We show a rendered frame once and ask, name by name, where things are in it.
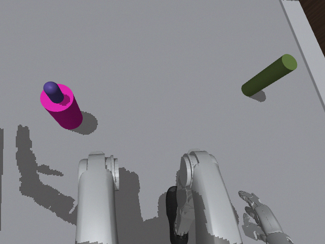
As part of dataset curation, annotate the right robot foot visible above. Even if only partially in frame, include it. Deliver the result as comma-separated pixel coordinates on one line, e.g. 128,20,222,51
166,186,188,244

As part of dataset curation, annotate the right robot hand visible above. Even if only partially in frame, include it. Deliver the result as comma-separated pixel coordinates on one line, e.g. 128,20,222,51
238,191,283,242

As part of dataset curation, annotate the right robot arm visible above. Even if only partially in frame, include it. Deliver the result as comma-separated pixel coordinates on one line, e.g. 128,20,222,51
266,232,294,244

